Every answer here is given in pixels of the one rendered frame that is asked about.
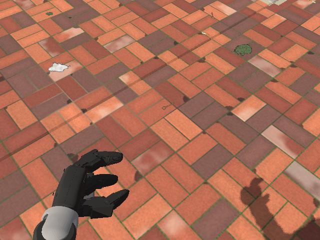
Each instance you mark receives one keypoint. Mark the left robot hand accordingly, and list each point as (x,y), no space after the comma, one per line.
(78,180)

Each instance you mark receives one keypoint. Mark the robot left forearm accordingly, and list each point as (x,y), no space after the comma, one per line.
(57,223)

